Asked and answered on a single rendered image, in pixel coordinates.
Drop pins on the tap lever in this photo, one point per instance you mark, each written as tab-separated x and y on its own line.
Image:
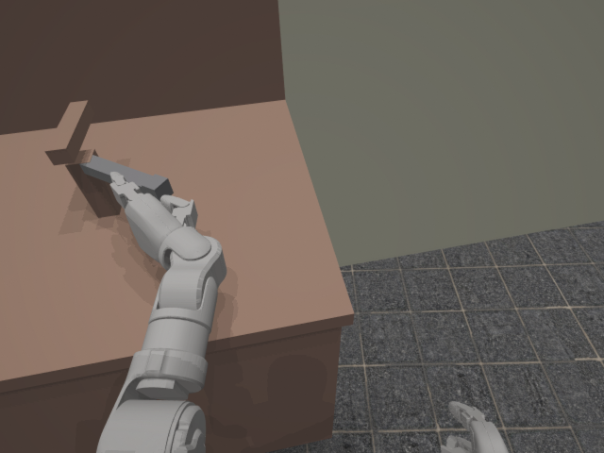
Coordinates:
101	168

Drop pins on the robot left forearm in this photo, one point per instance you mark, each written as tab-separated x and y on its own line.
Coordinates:
171	364

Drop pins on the counter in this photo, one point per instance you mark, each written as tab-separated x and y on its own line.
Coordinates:
192	90

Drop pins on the right robot hand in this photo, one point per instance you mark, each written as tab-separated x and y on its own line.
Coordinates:
485	438

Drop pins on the left robot hand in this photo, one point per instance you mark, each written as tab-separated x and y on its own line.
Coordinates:
151	220

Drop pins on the robot left upper arm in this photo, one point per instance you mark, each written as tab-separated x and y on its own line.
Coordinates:
155	426

